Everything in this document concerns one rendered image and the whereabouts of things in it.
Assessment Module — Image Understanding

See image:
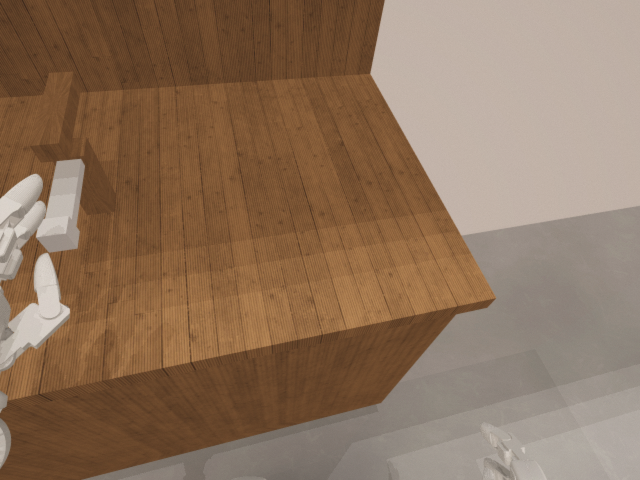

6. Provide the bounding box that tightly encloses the right robot hand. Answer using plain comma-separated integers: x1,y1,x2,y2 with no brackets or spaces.
480,422,547,480

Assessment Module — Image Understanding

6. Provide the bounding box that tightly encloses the tap lever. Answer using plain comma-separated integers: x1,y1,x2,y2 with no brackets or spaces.
36,159,85,253

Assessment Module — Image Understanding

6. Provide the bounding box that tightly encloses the counter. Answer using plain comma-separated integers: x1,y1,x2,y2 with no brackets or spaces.
0,0,496,480

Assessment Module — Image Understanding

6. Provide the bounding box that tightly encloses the left robot hand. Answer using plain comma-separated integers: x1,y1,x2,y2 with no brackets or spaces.
0,174,70,373

